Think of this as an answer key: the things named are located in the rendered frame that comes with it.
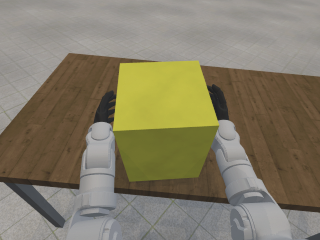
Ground robot left upper arm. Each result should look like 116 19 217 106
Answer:
66 217 123 240

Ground robot left forearm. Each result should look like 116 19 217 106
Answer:
65 122 117 240

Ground robot right forearm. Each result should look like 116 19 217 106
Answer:
211 120 292 238

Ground table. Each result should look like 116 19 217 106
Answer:
0 53 320 240

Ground carton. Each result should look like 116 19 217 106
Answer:
113 60 220 182

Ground robot right hand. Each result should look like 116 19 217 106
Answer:
207 84 229 121

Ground robot left hand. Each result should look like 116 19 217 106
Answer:
93 90 117 124

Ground robot right upper arm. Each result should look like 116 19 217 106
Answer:
230 202 308 240

